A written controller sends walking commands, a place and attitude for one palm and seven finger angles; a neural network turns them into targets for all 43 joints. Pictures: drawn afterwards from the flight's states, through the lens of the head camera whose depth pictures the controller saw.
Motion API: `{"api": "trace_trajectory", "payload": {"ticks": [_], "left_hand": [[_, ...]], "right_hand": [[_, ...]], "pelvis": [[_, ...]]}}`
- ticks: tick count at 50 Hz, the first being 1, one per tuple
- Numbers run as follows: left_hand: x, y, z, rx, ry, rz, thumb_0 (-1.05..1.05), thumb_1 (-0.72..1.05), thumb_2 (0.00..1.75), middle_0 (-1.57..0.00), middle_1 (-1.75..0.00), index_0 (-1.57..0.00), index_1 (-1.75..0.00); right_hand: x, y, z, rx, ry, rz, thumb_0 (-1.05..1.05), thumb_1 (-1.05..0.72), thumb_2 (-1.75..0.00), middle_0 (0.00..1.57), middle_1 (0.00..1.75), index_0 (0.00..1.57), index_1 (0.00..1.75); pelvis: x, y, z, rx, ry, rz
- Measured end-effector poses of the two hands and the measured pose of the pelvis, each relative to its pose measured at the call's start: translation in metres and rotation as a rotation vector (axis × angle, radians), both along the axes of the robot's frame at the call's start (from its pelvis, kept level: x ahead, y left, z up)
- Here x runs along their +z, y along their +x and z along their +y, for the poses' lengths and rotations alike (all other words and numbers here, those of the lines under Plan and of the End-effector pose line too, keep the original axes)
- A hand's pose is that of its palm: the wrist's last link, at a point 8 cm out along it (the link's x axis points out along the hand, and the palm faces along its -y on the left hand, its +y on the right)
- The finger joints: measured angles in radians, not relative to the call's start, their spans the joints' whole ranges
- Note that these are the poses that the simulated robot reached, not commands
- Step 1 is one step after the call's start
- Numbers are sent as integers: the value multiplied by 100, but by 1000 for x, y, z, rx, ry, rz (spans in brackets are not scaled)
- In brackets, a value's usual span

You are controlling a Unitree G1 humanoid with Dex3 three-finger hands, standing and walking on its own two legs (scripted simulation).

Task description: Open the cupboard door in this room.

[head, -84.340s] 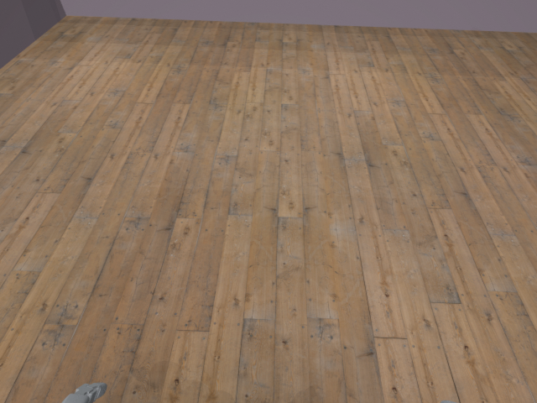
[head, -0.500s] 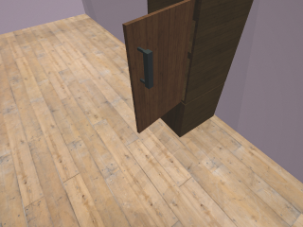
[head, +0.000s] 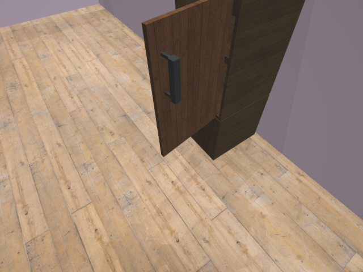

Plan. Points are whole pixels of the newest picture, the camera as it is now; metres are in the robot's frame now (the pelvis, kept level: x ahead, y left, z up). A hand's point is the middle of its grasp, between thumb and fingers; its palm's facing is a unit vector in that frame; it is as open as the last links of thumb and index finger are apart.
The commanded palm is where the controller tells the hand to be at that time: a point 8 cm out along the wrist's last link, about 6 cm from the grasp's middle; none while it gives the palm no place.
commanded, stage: look to check the result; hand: left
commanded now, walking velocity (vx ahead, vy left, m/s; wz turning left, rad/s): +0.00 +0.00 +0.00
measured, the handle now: (170, 78) +0.64 +0.07 +0.06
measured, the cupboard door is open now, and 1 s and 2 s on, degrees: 99 99 99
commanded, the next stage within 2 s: stand and wait in 0.28 s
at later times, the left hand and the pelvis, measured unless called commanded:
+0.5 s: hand out of the picture +0.06 +0.22 -0.16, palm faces -0.01 -0.96 -0.29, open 7.4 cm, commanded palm none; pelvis +0.01 +0.00 +0.00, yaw +0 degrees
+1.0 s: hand out of the picture +0.06 +0.22 -0.16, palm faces -0.02 -0.95 -0.30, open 7.4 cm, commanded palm none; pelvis +0.02 +0.00 +0.00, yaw -1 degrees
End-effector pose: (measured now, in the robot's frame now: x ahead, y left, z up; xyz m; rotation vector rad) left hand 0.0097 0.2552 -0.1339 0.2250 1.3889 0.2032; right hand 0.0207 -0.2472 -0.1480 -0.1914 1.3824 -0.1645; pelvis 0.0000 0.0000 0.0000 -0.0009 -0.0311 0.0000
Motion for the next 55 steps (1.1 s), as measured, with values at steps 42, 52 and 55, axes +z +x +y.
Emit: {"api": "trace_trajectory", "payload": {"ticks": [42, 52, 55], "left_hand": [[7, 50, 16, -51, 28, -72, 0, 91, 90, -20, -30, -20, -30], [6, 47, 15, -47, 24, -61, 1, 91, 90, -20, -30, -20, -30], [6, 47, 15, -46, 23, -63, 1, 91, 90, -20, -30, -20, -30]], "right_hand": [[9, 28, -17, 6, -43, -40, 1, -91, -90, 21, 30, 20, 30], [10, 31, -16, 7, -44, -45, 1, -91, -90, 21, 30, 20, 30], [10, 33, -15, 9, -43, -50, 1, -91, -90, 21, 30, 20, 30]], "pelvis": [[2, 16, 2, -12, 6, 4], [2, 17, 3, -13, 6, 4], [2, 18, 3, -12, 6, 3]]}}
